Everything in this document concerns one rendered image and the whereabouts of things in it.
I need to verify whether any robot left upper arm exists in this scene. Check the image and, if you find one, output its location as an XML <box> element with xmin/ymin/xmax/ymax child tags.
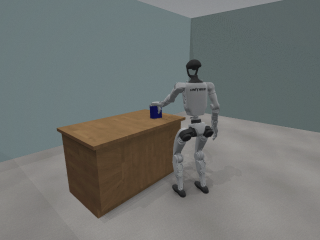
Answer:
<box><xmin>167</xmin><ymin>82</ymin><xmax>186</xmax><ymax>103</ymax></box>

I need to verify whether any sponge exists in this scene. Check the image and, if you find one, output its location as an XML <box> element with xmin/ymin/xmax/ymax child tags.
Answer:
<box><xmin>150</xmin><ymin>106</ymin><xmax>162</xmax><ymax>119</ymax></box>

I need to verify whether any robot left shin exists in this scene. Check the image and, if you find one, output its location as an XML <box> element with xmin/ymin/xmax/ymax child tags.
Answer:
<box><xmin>172</xmin><ymin>155</ymin><xmax>183</xmax><ymax>190</ymax></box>

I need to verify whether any right robot hand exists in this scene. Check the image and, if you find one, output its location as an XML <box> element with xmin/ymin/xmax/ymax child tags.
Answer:
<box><xmin>210</xmin><ymin>125</ymin><xmax>218</xmax><ymax>141</ymax></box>

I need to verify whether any right robot forearm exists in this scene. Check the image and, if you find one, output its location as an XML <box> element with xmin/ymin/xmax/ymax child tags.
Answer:
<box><xmin>211</xmin><ymin>108</ymin><xmax>220</xmax><ymax>127</ymax></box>

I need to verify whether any left robot hand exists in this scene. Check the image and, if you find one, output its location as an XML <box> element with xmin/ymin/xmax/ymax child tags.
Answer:
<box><xmin>149</xmin><ymin>101</ymin><xmax>162</xmax><ymax>114</ymax></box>

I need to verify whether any robot right upper arm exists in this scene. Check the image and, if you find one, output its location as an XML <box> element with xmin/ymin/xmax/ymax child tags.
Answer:
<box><xmin>205</xmin><ymin>82</ymin><xmax>220</xmax><ymax>111</ymax></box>

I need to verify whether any table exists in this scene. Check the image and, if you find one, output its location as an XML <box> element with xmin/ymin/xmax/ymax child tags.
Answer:
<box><xmin>56</xmin><ymin>109</ymin><xmax>186</xmax><ymax>219</ymax></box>

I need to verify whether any robot torso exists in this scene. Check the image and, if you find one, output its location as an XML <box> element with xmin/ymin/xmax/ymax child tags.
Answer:
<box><xmin>182</xmin><ymin>80</ymin><xmax>208</xmax><ymax>137</ymax></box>

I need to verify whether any left robot forearm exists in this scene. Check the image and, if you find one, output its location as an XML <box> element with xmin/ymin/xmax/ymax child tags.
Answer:
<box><xmin>158</xmin><ymin>95</ymin><xmax>171</xmax><ymax>108</ymax></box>

